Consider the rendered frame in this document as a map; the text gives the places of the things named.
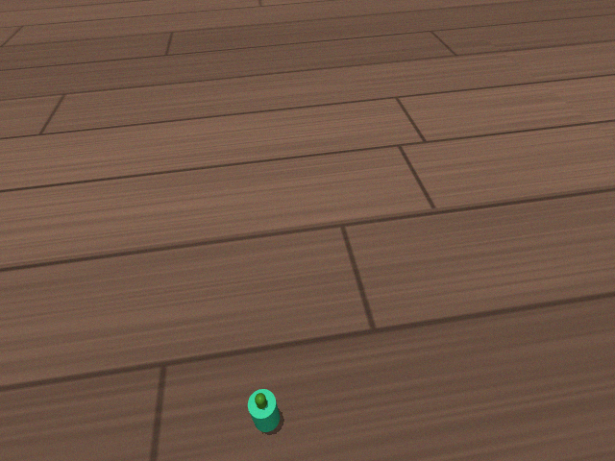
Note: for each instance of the bottle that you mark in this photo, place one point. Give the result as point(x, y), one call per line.
point(264, 410)

